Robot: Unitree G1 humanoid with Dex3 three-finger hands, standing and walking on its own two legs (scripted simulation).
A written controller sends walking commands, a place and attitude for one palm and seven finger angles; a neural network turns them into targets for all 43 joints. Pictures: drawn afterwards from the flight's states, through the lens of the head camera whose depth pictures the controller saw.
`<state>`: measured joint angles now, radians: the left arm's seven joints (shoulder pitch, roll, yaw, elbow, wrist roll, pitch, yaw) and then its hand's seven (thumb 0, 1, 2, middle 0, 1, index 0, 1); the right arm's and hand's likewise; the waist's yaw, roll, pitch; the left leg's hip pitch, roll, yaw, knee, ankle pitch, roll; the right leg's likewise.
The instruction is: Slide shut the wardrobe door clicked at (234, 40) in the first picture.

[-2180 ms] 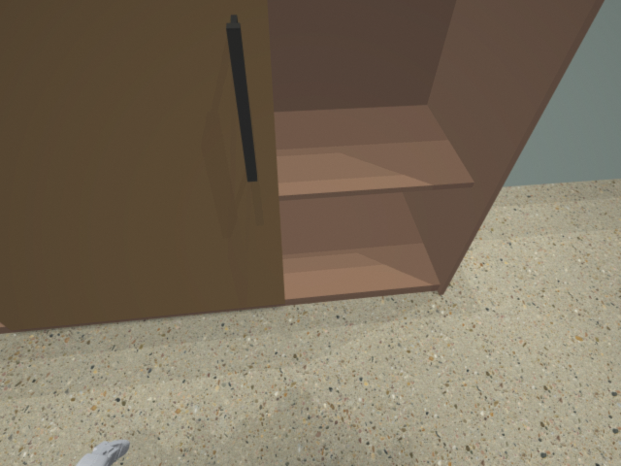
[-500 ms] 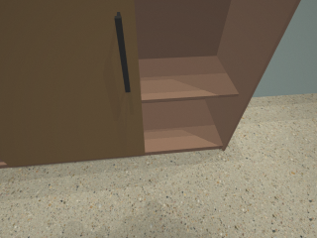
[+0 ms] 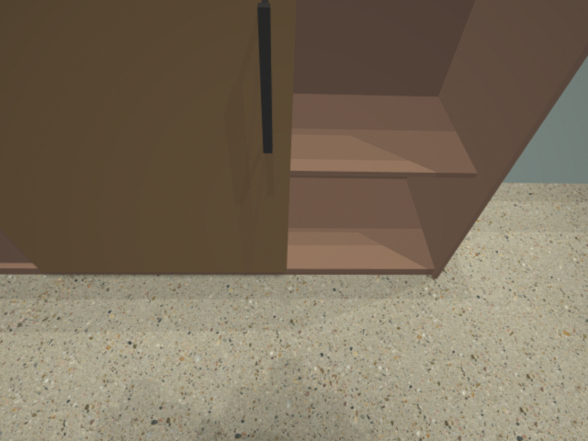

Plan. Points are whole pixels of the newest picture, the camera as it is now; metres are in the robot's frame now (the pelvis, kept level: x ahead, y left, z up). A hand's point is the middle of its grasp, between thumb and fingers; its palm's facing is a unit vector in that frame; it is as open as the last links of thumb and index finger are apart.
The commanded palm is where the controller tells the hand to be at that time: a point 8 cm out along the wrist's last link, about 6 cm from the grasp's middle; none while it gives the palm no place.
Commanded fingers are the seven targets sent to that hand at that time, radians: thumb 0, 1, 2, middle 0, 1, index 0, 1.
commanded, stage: take the last steps up to it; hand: left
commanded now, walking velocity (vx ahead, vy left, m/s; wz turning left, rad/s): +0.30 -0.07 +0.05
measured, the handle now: (266, 84) +0.75 +0.11 +0.09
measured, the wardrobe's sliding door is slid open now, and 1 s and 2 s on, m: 0.59 0.59 0.59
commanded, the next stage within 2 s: come to a stop and stand still in 0.72 s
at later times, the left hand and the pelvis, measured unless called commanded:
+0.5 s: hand out of the picture -0.02 +0.11 -0.16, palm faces +0.16 -0.98 -0.15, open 7.4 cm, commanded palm none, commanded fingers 0.00 0.90 0.90 -0.20 -0.30 -0.20 -0.30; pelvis +0.11 -0.02 +0.00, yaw +4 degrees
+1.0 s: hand (202, 324) +0.33 +0.19 -0.17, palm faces +0.09 -0.97 -0.20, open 7.3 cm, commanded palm none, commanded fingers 0.00 0.90 0.90 -0.20 -0.30 -0.20 -0.30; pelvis +0.28 +0.00 +0.01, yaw +2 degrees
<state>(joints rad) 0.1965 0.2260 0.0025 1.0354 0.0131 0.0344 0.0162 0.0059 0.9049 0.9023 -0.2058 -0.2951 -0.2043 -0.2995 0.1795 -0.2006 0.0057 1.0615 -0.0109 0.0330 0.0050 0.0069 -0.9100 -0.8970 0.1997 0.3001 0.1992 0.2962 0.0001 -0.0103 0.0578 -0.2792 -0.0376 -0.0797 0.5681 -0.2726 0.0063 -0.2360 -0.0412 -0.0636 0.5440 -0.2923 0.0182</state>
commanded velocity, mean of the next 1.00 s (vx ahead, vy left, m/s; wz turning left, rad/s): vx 0.13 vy -0.07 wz -0.02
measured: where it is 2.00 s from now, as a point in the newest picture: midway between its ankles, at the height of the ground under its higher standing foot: outside the picture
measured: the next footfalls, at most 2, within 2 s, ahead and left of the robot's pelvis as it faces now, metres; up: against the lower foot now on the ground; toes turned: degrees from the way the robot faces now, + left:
left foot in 0.64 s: +0.29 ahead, +0.10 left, +0.00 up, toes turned +12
right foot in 1.10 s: +0.40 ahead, -0.14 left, +0.00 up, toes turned -3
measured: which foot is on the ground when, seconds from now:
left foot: down 0.00-0.24, up 0.26-0.62, down 0.64-1.00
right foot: down 0.00-0.64, up 0.66-1.00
